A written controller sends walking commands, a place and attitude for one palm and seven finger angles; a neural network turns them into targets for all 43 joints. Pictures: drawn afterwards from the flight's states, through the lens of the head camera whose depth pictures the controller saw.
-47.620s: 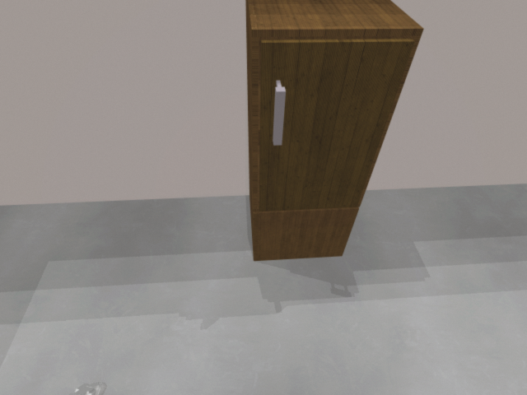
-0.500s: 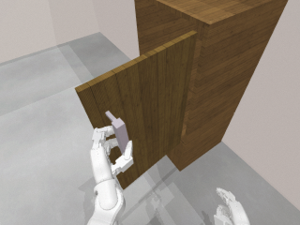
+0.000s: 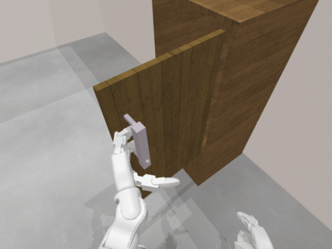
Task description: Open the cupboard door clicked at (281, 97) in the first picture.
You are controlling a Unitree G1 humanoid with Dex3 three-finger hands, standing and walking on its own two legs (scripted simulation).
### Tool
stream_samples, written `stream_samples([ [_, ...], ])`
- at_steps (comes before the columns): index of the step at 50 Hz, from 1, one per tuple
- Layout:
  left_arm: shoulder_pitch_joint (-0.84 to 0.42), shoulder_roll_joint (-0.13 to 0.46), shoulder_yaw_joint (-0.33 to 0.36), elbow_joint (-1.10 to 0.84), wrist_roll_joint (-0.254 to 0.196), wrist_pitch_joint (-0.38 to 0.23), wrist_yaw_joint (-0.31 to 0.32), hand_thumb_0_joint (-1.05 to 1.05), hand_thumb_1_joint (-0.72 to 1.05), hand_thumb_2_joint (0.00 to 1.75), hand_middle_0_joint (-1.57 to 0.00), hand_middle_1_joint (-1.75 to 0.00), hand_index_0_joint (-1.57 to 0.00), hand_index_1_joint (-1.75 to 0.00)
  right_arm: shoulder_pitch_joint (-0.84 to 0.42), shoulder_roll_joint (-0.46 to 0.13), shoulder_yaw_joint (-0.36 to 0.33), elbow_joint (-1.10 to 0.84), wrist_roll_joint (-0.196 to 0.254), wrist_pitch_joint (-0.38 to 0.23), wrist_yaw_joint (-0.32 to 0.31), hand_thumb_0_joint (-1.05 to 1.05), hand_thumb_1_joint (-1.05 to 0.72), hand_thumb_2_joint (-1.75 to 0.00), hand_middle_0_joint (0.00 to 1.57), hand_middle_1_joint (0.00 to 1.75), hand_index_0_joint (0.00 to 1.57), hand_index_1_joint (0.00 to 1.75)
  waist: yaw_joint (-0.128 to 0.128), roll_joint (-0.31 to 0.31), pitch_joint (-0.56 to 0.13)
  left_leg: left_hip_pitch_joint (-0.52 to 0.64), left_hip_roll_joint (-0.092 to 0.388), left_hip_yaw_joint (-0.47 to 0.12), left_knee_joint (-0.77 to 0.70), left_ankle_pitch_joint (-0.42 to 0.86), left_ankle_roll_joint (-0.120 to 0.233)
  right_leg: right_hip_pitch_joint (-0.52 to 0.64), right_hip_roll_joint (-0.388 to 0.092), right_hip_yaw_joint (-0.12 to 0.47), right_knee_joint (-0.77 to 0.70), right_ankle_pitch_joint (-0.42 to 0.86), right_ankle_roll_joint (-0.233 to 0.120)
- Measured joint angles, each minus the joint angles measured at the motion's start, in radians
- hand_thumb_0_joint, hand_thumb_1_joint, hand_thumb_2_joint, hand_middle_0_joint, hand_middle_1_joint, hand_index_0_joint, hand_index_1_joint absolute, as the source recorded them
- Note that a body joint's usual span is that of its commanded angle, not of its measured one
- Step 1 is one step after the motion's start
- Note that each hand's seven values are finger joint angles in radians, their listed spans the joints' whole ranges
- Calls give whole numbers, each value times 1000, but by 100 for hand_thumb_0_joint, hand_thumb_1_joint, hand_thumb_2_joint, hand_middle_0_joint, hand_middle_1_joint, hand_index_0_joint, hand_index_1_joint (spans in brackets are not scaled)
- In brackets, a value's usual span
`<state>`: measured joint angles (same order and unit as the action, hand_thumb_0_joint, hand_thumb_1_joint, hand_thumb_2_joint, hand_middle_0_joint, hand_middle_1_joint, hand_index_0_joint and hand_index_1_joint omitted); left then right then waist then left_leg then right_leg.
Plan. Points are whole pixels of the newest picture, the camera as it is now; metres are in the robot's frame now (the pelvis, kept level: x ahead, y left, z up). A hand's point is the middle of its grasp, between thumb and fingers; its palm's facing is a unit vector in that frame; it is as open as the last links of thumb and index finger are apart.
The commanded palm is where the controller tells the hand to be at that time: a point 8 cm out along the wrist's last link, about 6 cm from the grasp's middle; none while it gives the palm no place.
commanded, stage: open thumb and fingers to let go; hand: left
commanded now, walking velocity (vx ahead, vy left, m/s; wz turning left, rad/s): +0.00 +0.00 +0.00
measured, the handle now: (137, 142) +0.35 +0.09 +0.07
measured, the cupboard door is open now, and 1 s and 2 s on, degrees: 94 96 96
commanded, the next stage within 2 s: slide the hand sideways off the handle in 0.08 s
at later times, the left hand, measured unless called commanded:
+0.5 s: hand (146, 176) +0.26 +0.06 +0.07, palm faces -0.10 -0.99 +0.04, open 16.5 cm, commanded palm +0.24 +0.11 +0.07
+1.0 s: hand (121, 194) +0.22 +0.11 +0.07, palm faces -0.04 -1.00 -0.02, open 16.3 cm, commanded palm +0.20 +0.17 +0.07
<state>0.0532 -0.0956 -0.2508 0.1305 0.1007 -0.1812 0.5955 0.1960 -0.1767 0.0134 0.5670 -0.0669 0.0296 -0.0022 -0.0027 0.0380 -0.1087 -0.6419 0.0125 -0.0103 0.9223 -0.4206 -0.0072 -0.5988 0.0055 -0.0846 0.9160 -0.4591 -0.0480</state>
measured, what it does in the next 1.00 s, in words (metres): stands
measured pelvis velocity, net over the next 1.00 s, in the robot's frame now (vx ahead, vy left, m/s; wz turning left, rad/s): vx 0.01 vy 0.01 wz -0.01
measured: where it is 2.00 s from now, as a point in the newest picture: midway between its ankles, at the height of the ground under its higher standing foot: outside the picture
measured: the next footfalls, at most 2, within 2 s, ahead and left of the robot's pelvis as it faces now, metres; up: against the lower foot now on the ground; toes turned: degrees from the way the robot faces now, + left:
none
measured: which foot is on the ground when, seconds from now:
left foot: down 0.00-1.00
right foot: down 0.00-1.00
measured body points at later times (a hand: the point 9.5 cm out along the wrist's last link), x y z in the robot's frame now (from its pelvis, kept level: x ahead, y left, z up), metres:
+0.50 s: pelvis +0.00 +0.01 +0.00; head +0.03 -0.01 +0.45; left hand +0.26 +0.11 +0.07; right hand +0.17 -0.21 -0.09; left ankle +0.03 +0.12 -0.69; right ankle +0.00 -0.09 -0.69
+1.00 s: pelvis +0.01 +0.01 -0.01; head +0.05 +0.00 +0.44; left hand +0.22 +0.16 +0.07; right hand +0.20 -0.21 -0.08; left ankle +0.03 +0.12 -0.69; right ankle +0.00 -0.09 -0.69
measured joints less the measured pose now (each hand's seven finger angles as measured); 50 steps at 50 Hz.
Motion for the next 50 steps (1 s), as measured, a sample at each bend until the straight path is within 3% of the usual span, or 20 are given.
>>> stream_samples([
  [11, -20, 5, -19, 9, 0, 26, -22, -1, -49, 30, -22, -44, -21, -46, -20, 10, 9, -5, 2, 4, 10, 1, -91, -90, 21, 30, 20, 30, 0, -2, 0, 3, 0, 6, 1, 0, 5, 2, 0, 7, 0, 4, 4],
  [14, 12, 68, 1, -14, -5, -22, -217, -1, -49, 30, -21, -39, -15, -41, -1, 1, 15, -27, 14, 3, 8, 1, -91, -90, 21, 30, 21, 30, 8, -11, 6, 2, -6, 6, -1, 4, 7, -2, -7, 6, 6, 1, 5],
  [17, 28, 162, 4, -32, -49, -64, -415, -1, -49, 30, -19, -35, -10, -37, 20, -19, 16, -45, 33, -8, -1, 1, -91, -90, 21, 30, 21, 30, 12, -1, 15, 2, -9, 0, 5, 2, 8, 3, -8, 0, 8, 0, 6],
  [19, 39, 189, 4, -45, -107, -72, -502, -1, -49, 30, -18, -33, -8, -35, 29, -35, 15, -53, 49, -21, -8, 1, -91, -90, 21, 30, 21, 30, 11, 12, 25, 8, -8, -2, 7, 1, 10, 13, -7, -2, 2, 1, 8],
  [21, 58, 178, 9, -61, -159, -65, -539, -1, -50, 30, -17, -32, -9, -33, 36, -45, 14, -59, 62, -36, -13, 1, -91, -90, 21, 30, 21, 30, 8, 21, 31, 18, -7, 1, 2, 1, 13, 24, -6, 2, -7, 6, 12],
  [24, 92, 135, 17, -87, -184, -52, -525, -1, -50, 30, -15, -30, -10, -32, 46, -48, 14, -71, 67, -54, -13, 1, -91, -90, 21, 30, 20, 30, 3, 17, 31, 28, -8, 11, -12, 4, 16, 28, -8, 12, -16, 10, 16],
  [28, 149, 112, 14, -137, -132, -58, -480, -1, -50, 30, -14, -30, -12, -31, 60, -38, 13, -96, 57, -62, 4, 1, -91, -90, 20, 30, 20, 30, -1, -5, 19, 24, -9, 25, -13, -1, 18, 14, -9, 26, -6, 3, 17],
  [33, 219, 140, 11, -196, -86, -74, -473, -1, -50, 30, -14, -29, -14, -30, 62, -31, 13, -121, 50, -56, 18, 1, -91, -90, 20, 30, 20, 30, -2, -12, 18, 10, -6, 28, 11, -19, 17, -1, -6, 28, 17, -13, 16],
  [42, 347, 189, 73, -302, -151, -81, -538, -1, -50, 30, -16, -30, -15, -30, 56, -29, 20, -131, 57, -66, 3, 1, -91, -90, 21, 30, 20, 30, 10, 2, 17, 3, -2, 21, 27, -37, 15, -3, -2, 22, 24, -28, 16],
  [50, 425, 210, 118, -360, -182, -108, -608, -1, -50, 30, -16, -30, -15, -30, 53, -37, 16, -140, 61, -91, -6, 1, -91, -90, 21, 30, 21, 30, 15, 0, 10, -30, -2, 10, 56, -52, 12, -29, -3, 12, 48, -44, 13],
])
